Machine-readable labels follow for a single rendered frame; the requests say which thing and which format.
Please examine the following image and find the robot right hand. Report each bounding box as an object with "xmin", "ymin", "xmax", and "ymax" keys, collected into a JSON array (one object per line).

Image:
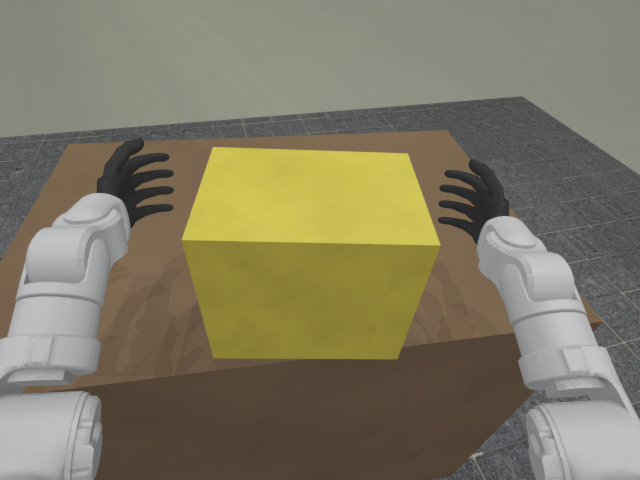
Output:
[{"xmin": 438, "ymin": 159, "xmax": 509, "ymax": 244}]

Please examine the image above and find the robot left upper arm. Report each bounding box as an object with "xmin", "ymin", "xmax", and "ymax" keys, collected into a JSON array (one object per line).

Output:
[{"xmin": 0, "ymin": 391, "xmax": 103, "ymax": 480}]

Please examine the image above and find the carton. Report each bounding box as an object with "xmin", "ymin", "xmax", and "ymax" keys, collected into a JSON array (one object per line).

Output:
[{"xmin": 182, "ymin": 147, "xmax": 441, "ymax": 359}]

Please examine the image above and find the robot left hand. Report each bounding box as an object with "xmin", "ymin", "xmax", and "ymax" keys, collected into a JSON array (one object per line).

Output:
[{"xmin": 97, "ymin": 138, "xmax": 174, "ymax": 228}]

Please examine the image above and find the robot right upper arm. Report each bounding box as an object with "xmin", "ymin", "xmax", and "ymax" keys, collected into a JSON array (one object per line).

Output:
[{"xmin": 526, "ymin": 399, "xmax": 640, "ymax": 480}]

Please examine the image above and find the right robot forearm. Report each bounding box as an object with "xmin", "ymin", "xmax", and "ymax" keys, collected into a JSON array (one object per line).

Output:
[{"xmin": 477, "ymin": 216, "xmax": 640, "ymax": 431}]

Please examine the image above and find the left robot forearm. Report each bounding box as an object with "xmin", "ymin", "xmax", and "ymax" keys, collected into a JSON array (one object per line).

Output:
[{"xmin": 0, "ymin": 193, "xmax": 131, "ymax": 395}]

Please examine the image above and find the pedestal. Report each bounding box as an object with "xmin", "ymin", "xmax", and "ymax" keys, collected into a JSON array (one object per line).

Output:
[{"xmin": 0, "ymin": 130, "xmax": 603, "ymax": 480}]

